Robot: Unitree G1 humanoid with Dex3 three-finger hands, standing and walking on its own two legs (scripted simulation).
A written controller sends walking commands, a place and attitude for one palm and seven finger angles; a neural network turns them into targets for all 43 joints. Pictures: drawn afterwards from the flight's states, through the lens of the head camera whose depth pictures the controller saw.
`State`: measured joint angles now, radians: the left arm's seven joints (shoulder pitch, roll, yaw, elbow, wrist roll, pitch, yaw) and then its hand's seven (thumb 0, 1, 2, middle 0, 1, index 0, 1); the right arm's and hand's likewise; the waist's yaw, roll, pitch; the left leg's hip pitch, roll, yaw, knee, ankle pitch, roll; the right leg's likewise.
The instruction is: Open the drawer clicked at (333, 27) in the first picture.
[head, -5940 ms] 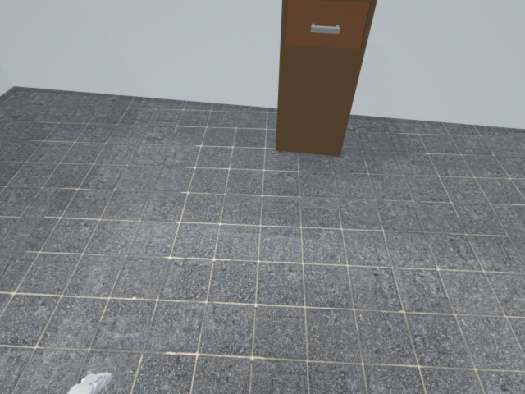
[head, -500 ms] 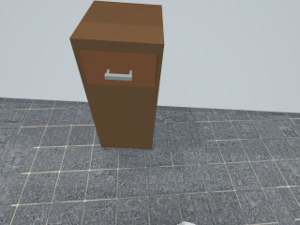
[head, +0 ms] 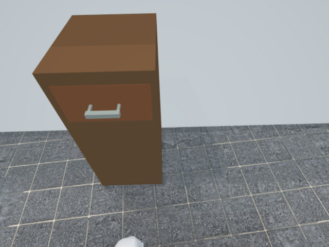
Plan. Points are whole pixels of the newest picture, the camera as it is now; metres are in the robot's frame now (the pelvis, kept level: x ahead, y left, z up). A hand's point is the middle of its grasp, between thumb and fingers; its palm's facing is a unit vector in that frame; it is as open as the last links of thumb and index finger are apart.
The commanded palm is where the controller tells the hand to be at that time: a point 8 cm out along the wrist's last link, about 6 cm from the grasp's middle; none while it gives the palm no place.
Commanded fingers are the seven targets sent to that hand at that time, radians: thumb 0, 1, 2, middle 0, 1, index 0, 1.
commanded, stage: come to a stop and stand still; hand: left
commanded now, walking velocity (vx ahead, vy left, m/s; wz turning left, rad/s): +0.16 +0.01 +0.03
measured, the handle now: (103, 110) +0.56 +0.25 -0.05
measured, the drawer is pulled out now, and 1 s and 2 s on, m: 0.00 0.00 0.00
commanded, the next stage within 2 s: look again from close up in 1.80 s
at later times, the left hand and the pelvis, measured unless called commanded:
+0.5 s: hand out of the picture +0.07 +0.21 -0.18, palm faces +0.00 -0.97 -0.26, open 7.4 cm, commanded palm none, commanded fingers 0.00 0.90 0.90 -0.20 -0.30 -0.20 -0.30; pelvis +0.03 +0.00 +0.00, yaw -4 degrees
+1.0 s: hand out of the picture +0.01 +0.14 -0.14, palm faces +0.07 -0.96 -0.28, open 7.3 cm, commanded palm none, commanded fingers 0.00 0.90 0.90 -0.20 -0.30 -0.20 -0.30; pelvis -0.01 -0.05 +0.01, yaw -1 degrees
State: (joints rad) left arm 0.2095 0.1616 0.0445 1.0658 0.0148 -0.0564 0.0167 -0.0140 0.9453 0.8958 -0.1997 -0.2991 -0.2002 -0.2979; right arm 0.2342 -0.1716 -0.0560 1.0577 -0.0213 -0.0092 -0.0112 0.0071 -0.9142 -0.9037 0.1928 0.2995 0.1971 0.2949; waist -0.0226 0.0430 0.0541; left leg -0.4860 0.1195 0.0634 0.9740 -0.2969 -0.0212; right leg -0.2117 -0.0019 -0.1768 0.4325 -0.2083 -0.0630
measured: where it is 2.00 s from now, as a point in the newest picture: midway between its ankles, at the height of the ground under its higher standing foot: outside the picture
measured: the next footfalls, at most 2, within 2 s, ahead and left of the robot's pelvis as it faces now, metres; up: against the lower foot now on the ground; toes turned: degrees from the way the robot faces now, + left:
left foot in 0.14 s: +0.14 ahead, +0.14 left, +0.00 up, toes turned +6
right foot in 0.58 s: +0.04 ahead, -0.12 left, +0.00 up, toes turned -6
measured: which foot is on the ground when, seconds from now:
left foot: up 0.00-0.12, down 0.14-0.58, up 0.60-1.00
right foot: down 0.00-0.24, up 0.26-0.56, down 0.58-1.00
